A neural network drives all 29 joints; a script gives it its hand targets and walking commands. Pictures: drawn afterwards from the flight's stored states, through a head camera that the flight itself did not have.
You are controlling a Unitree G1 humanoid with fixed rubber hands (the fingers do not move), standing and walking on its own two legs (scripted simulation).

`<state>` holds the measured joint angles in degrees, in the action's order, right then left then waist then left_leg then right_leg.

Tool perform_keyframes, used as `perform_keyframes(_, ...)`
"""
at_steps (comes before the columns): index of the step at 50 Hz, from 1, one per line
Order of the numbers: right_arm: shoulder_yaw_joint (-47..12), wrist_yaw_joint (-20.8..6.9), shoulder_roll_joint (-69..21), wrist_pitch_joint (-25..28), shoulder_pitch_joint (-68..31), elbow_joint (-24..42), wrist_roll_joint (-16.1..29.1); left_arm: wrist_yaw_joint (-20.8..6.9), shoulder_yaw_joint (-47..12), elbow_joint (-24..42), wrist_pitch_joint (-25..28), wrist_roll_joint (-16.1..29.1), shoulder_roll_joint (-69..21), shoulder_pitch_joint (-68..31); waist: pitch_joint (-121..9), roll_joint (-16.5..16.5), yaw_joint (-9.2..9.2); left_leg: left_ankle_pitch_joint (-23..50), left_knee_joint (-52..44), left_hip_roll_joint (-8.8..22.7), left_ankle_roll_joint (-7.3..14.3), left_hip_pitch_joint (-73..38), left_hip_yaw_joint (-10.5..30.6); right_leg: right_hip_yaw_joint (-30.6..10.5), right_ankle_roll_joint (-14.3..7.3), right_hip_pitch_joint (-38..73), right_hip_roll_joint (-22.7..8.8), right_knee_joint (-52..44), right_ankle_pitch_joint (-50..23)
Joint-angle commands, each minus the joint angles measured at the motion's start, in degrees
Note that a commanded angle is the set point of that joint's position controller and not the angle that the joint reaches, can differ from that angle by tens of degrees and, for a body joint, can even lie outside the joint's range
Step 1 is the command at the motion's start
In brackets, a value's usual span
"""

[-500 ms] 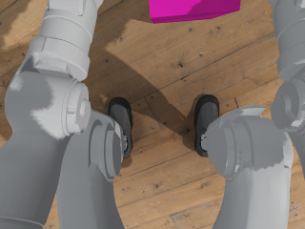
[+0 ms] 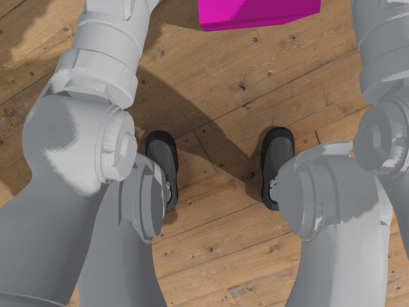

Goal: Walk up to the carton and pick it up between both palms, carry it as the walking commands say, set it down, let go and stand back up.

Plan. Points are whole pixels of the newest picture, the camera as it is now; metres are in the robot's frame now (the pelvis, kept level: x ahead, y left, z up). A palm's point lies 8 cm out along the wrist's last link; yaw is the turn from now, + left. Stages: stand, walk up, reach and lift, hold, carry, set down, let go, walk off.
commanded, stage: reach and lift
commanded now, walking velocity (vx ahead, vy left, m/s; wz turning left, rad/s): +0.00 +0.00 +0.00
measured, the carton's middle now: out of the picture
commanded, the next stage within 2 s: none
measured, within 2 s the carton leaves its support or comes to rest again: leaves its support in 0.88 s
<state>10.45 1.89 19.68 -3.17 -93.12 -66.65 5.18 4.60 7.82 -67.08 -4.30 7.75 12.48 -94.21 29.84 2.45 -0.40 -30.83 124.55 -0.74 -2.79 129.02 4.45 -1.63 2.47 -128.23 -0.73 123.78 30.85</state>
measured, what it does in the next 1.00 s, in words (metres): stands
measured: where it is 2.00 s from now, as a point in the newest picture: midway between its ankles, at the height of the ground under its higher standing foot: (218, 182)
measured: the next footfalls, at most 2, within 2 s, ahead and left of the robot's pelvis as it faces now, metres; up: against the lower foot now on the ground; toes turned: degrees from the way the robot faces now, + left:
none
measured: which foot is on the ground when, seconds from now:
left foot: down 0.00-1.00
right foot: down 0.00-1.00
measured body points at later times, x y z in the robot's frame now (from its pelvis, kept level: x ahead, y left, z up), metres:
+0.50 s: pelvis +0.00 +0.00 -0.01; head +0.39 -0.01 +0.20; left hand +0.57 +0.10 -0.21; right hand +0.58 -0.16 -0.21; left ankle +0.12 +0.14 -0.34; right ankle +0.12 -0.13 -0.34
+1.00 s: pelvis +0.00 +0.00 -0.01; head +0.38 -0.02 +0.21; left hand +0.58 +0.10 -0.19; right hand +0.58 -0.15 -0.18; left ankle +0.12 +0.14 -0.34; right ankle +0.12 -0.13 -0.34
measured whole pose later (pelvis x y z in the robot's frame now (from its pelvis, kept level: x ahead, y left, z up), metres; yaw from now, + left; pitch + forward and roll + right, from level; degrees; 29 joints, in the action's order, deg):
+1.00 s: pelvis +0.00 +0.00 -0.01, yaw +0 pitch +32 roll +0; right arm 12.2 3.8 16.5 -13.2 -93.4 -60.9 3.6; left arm 10.0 10.0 -61.1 -13.6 5.4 12.3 -92.8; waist 30.0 2.1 -1.1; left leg -31.7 126.3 -1.8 -2.8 126.6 4.5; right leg -2.4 2.1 -126.8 0.1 126.0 31.4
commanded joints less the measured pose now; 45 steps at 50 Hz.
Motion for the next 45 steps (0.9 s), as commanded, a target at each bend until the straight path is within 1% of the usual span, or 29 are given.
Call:
perform_keyframes(1, -5.1, -13.36, -47.59, -3.77, -22.19, 7.55, -5.01, -10.32, -4.02, 8.07, -1.42, -8.05, -42.12, -19.72, -58.81, -1.63, -2.86, 12.74, -7.53, -7.48, 0.87, -33.47, -6.09, 5.3, -1.15, 20.11, 7.03, -5.0, -8.65)
perform_keyframes(3, -6.11, -14.16, -49.31, -4.71, -18.82, 4.08, -5.01, -11.42, -1.36, 6.9, -1.8, -8.71, -45.13, -16.44, -57.13, -4.53, -0.96, 12.06, -6.05, -7.51, 0.96, -29.35, -7.07, 4.75, -1.19, 21.67, 6.97, -5.5, -8.99)
perform_keyframes(4, -4.18, -14.89, -49.68, -5.45, -15.05, 2.85, -6.46, -12.28, -2.97, 6.84, -2.62, -8.79, -44.35, -17.15, -54.19, -3.84, -4.31, 9.56, -6.89, -7.18, 1.28, -28.02, -6.67, 6.36, -1.38, 18.34, 7.22, -5.61, -7.22)
perform_keyframes(5, -2.92, -15.16, -50.16, -5.39, -16.09, 3.9, -6.09, -12.56, -1.94, 7.2, -2.99, -9.65, -45.75, -16.11, -54.26, -0.61, -3.17, 9.19, -7.77, -7.28, 1.2, -30.11, -7.38, 5.91, -1.78, 17.08, 7.15, -6.35, -6.4)
perform_keyframes(6, -3.76, -15.55, -50.97, -6.05, -14.24, 2.38, -7.01, -12.99, -3.2, 7.24, -3.04, -9.17, -46.06, -17.1, -54.62, -1.95, -5.26, 8.77, -5.79, -7.07, 1.38, -28.69, -6.74, 5.52, -1.89, 16.82, 6.93, -5.39, -6.37)
perform_keyframes(7, -4.28, -15.39, -52.66, -5.24, -18.33, 7.44, -5.06, -12.99, -2.52, 8.17, -2.82, -8.71, -45.68, -17.31, -58.09, 0.24, -1.05, 10.17, -6.08, -6.99, 1.44, -29.91, -7.74, 4.88, -1.74, 20.51, 7.22, -5.67, -7.1)
perform_keyframes(8, -5.59, -15.91, -52.1, -5.87, -16.55, 6.05, -5.5, -13.24, -2.79, 5.99, -3.2, -8.67, -46.12, -14.88, -55.27, -2.29, -2.16, 12.47, -5.28, -6.82, 1.47, -28.95, -6.96, 4.83, -1.34, 19.36, 6.83, -4.83, -9.79)
perform_keyframes(10, -5.65, -16.28, -52.69, -5.88, -16.95, 6.49, -4.7, -13.93, -3.54, 7.74, -3.56, -8.03, -47.65, -16.57, -55.88, -0.52, -1.4, 10.56, -5.2, -6.99, 1.32, -27.89, -7.77, 4.51, -2.03, 17.81, 7.17, -5.51, -7.27)
perform_keyframes(11, -5.72, -16.57, -55.16, -6.39, -16.03, 6.38, -5.08, -13.64, -2.67, 8.05, -3.28, -7.46, -48.3, -15.75, -55.71, -4.4, -2.43, 12.09, -6.05, -7.64, 1.97, -29.42, -6.3, 5.92, -1.37, 17.55, 7.34, -4.31, -8.28)
perform_keyframes(12, -5.49, -16.91, -54.64, -6.17, -15.0, 7.29, -5.58, -14.13, -2.79, 6.47, -3.71, -8.77, -48.11, -13.07, -53.03, -1.91, -2.77, 12.41, -5.5, -7.09, 2.24, -29.14, -7.09, 4.87, -1.8, 15.44, 7.3, -5.57, -8.09)
perform_keyframes(14, -7.83, -16.93, -54.48, -6.59, -16.23, 6.09, -4.02, -14.06, -3.14, 6.8, -4.18, -7.39, -49.32, -14.9, -55.71, -4.04, -2.57, 12.29, -5.48, -7.07, 1.91, -28.03, -7.2, 5.34, -1.69, 18.03, 6.83, -4.89, -9.47)
perform_keyframes(15, -4.56, -16.8, -53.33, -6.18, -14.67, 4.77, -4.24, -14.22, -3.32, 6.89, -3.91, -7.51, -49.69, -14.88, -54.41, -0.29, -2.96, 12.23, -5.34, -7.04, 1.14, -28.68, -7.39, 5.43, -2.19, 15.06, 7.45, -4.85, -8.32)
perform_keyframes(17, -5.85, -17.22, -57.17, -6.46, -14.61, 2.85, -3.13, -13.4, -4.69, 7.48, -3.67, -7.79, -49.0, -15.63, -54.16, 1.22, -1.16, 11.05, -5.97, -6.65, 1.89, -28.76, -7.98, 4.3, -2.52, 15.6, 6.97, -4.89, -7.82)
perform_keyframes(19, -6.18, -17.18, -57.32, -6.68, -15.33, 6.96, -4.15, -13.69, -4.06, 9.09, -3.71, -6.95, -48.78, -16.15, -54.81, -2.38, -3.66, 11.9, -6.14, -7.15, 2.4, -29.36, -7.3, 5.28, -1.75, 17.45, 7.02, -5.59, -8.82)
perform_keyframes(22, -8.48, -16.94, -56.09, -6.07, -18.04, 7.66, -2.2, -13.21, -6.2, 9.51, -3.3, -5.26, -51.77, -17.31, -59.28, 0.23, -2.14, 13.95, -5.33, -7.42, 1.55, -32.15, -8.31, 5.33, -2.26, 18.17, 7.04, -4.61, -10.16)
perform_keyframes(26, -10.54, -16.47, -58.93, -6.39, -18.73, 8.0, -0.55, -12.79, -5.56, 10.99, -3.1, -4.86, -49.87, -17.91, -59.98, -0.98, -0.99, 17.31, -3.71, -7.15, 2.31, -33.26, -8.63, 4.08, -1.81, 20.74, 7.34, -4.96, -12.68)
perform_keyframes(29, -11.11, -16.06, -58.96, -5.67, -22.21, 11.02, -0.34, -12.45, -10.05, 15.67, -2.72, -1.7, -53.73, -24.06, -69.82, -2.01, -4.15, 19.12, -4.72, -7.3, 1.84, -36.21, -7.34, 5.77, -1.64, 25.87, 7.23, -2.9, -16.2)
perform_keyframes(30, -12.15, -15.87, -59.02, -5.96, -23.51, 12.14, 0.45, -12.49, -9.35, 12.09, -3.44, -1.97, -53.86, -21.44, -69.16, -2.52, -4.08, 18.51, -3.96, -7.56, 2.38, -38.21, -7.43, 6.04, -1.54, 23.99, 7.04, -3.2, -13.7)
perform_keyframes(31, -12.82, -15.72, -61.83, -6.27, -22.18, 11.5, 1.49, -12.59, -10.21, 16.08, -3.09, -1.49, -52.44, -23.88, -71.08, -2.55, -1.34, 18.81, -3.96, -7.25, 2.02, -35.06, -8.27, 5.24, -1.58, 29.57, 7.52, -2.72, -17.19)
perform_keyframes(32, -12.05, -15.38, -58.73, -5.27, -25.06, 15.54, 1.97, -12.14, -11.38, 14.74, -3.49, -0.77, -55.68, -22.12, -74.94, 1.94, -3.87, 19.73, -4.41, -7.6, 1.55, -41.38, -8.45, 6.81, -1.82, 27.51, 8.21, -2.59, -16.02)
perform_keyframes(33, -10.86, -15.38, -59.15, -5.61, -25.67, 13.09, 1.18, -11.71, -9.58, 15.39, -3.46, -3.18, -54.36, -25.07, -73.28, 1.99, -0.8, 17.4, -5.5, -7.47, 0.97, -39.09, -8.81, 6.0, -1.94, 26.62, 8.1, -3.75, -14.06)
perform_keyframes(34, -11.76, -15.1, -59.81, -6.26, -24.01, 13.62, 0.82, -11.79, -11.77, 18.51, -3.17, 0.15, -54.72, -27.19, -76.53, -1.16, -3.57, 20.42, -3.93, -7.86, 1.42, -40.15, -8.48, 6.35, -1.89, 29.64, 8.23, -3.5, -17.18)
perform_keyframes(37, -15.11, -14.54, -60.73, -5.56, -30.47, 21.26, 4.41, -11.24, -13.66, 19.53, -3.87, 0.48, -58.1, -26.19, -89.33, 2.47, -2.08, 24.28, -4.65, -8.03, 1.05, -47.06, -9.56, 7.37, -1.42, 33.48, 8.38, -3.01, -19.99)
perform_keyframes(38, -15.5, -14.25, -61.42, -6.03, -32.62, 19.81, 4.61, -11.12, -12.88, 18.68, -3.93, 0.43, -57.48, -28.77, -89.72, -0.42, -0.83, 22.08, -4.88, -7.45, 1.53, -47.16, -8.88, 6.81, -1.59, 35.52, 8.17, -3.62, -18.21)
perform_keyframes(39, -16.91, -13.78, -60.54, -6.37, -33.34, 23.49, 4.94, -11.03, -15.59, 23.51, -4.16, 3.68, -59.3, -32.16, -97.77, -0.96, -3.95, 24.63, -3.09, -7.66, 0.95, -47.07, -10.22, 6.1, -1.75, 43.69, 8.13, -4.03, -23.21)
perform_keyframes(40, -17.33, -13.81, -63.94, -6.87, -32.8, 22.39, 5.61, -10.85, -14.58, 21.73, -4.36, 2.31, -57.83, -31.43, -96.1, -2.03, -1.19, 22.94, -4.27, -7.48, 1.29, -46.46, -10.65, 6.77, -1.03, 42.17, 8.18, -4.32, -21.41)
perform_keyframes(41, -15.09, -13.77, -65.04, -7.79, -29.65, 18.77, 4.13, -10.54, -12.31, 22.84, -3.96, 1.84, -57.27, -33.6, -93.23, -2.84, -2.0, 22.13, -4.3, -7.58, 1.8, -44.84, -10.44, 7.22, -0.67, 38.88, 8.14, -4.01, -19.91)
perform_keyframes(42, -15.87, -13.78, -66.41, -7.9, -31.03, 19.71, 5.12, -10.62, -12.97, 25.95, -3.89, 2.35, -57.28, -35.17, -97.71, -2.19, 0.3, 23.0, -4.09, -7.08, 1.37, -45.07, -11.12, 5.99, -1.01, 43.65, 8.17, -4.4, -22.27)
perform_keyframes(45, -16.12, -13.24, -67.73, -9.04, -31.33, 22.8, 4.22, -10.81, -15.54, 27.71, -5.39, 3.68, -61.22, -35.64, -105.82, -1.36, -2.01, 24.74, -5.1, -8.69, 1.04, -48.77, -11.87, 7.47, -0.7, 46.75, 8.9, -4.38, -24.45)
